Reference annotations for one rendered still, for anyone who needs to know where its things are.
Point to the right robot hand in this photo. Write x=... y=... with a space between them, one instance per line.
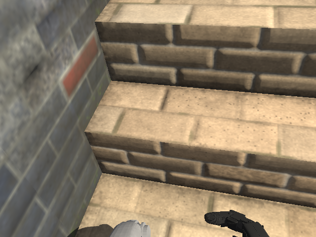
x=236 y=221

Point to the robot left thigh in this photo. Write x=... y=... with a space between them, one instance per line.
x=131 y=229

